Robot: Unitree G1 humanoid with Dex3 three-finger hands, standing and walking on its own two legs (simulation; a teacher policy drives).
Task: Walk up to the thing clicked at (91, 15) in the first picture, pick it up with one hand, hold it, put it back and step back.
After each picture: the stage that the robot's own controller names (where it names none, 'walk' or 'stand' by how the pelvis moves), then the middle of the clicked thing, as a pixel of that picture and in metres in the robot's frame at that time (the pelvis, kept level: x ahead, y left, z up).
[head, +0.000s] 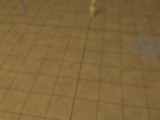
stand; (92, 8) +2.15 -0.17 -0.66
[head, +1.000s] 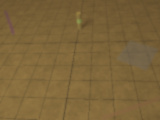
walk; (79, 21) +2.01 +0.15 -0.64
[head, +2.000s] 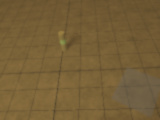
walk; (63, 41) +1.40 +0.32 -0.65
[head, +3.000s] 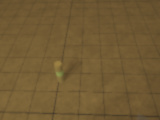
walk; (59, 72) +0.93 +0.27 -0.65
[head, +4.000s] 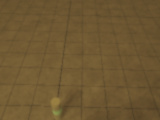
walk; (57, 109) +0.57 +0.20 -0.63
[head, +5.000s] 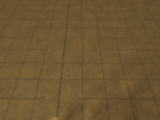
stand; out of the picture +0.43 +0.20 -0.65
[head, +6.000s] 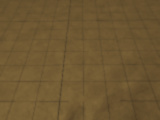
stand; out of the picture +0.41 +0.20 -0.66
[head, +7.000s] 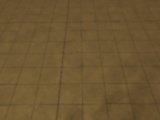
stand; out of the picture +0.38 +0.21 -0.66
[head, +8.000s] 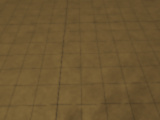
stand; out of the picture +0.39 +0.22 -0.66
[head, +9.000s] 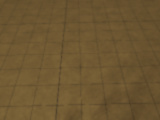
stand; out of the picture +0.38 +0.22 -0.66
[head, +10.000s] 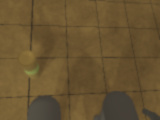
go down; (31, 66) +0.46 +0.21 -0.34
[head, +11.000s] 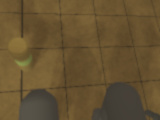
go down; (23, 57) +0.48 +0.22 -0.27
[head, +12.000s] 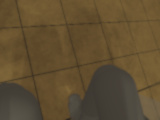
close in; out of the picture +0.47 +0.26 -0.17
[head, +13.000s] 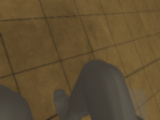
close; out of the picture +0.46 +0.27 -0.17
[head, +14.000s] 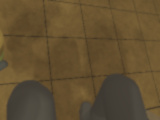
lift; out of the picture +0.39 +0.27 -0.08
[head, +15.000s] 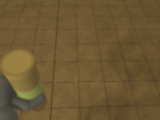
hold; (29, 87) +0.32 +0.17 +0.07
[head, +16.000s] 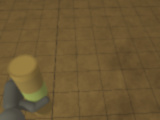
hold; (34, 90) +0.32 +0.16 +0.05
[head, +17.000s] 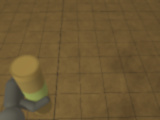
hold; (35, 89) +0.32 +0.16 +0.05
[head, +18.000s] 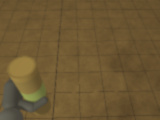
crouch; (33, 90) +0.32 +0.17 +0.04
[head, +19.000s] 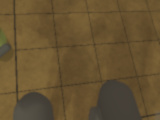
crouch; out of the picture +0.48 +0.23 -0.04
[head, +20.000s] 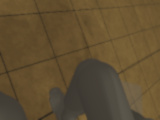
lower; out of the picture +0.46 +0.28 -0.17
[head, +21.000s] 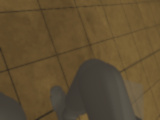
lower; out of the picture +0.47 +0.28 -0.17
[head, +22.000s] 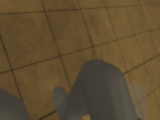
lower; out of the picture +0.46 +0.28 -0.17
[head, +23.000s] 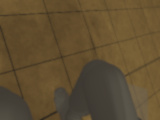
lower; out of the picture +0.45 +0.27 -0.17
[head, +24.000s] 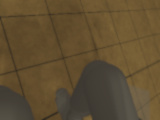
draw back; out of the picture +0.45 +0.27 -0.17
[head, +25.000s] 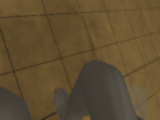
withdraw; out of the picture +0.45 +0.27 -0.17
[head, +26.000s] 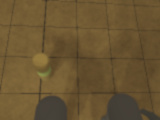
walk; (43, 68) +0.47 +0.19 -0.34
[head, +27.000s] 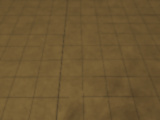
stand; out of the picture +0.39 +0.18 -0.60
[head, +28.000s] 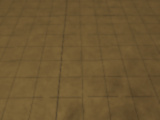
stand; out of the picture +0.39 +0.18 -0.60
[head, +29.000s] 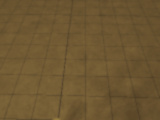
stand; out of the picture +0.40 +0.18 -0.61
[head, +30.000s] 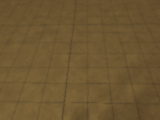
stand; out of the picture +0.41 +0.19 -0.66
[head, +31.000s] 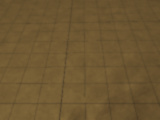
stand; out of the picture +0.38 +0.20 -0.66
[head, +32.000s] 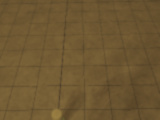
walk; (59, 119) +0.41 +0.19 -0.65
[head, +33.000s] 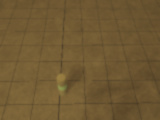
walk; (62, 85) +0.66 +0.15 -0.63
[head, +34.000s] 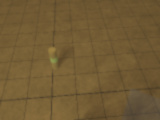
stand; (53, 58) +0.99 +0.29 -0.63
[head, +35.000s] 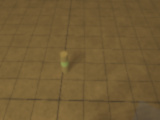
stand; (64, 62) +0.99 +0.18 -0.64
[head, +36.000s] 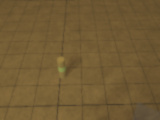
stand; (61, 68) +0.98 +0.19 -0.66
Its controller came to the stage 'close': yes
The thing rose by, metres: 0.69
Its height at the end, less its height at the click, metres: +0.00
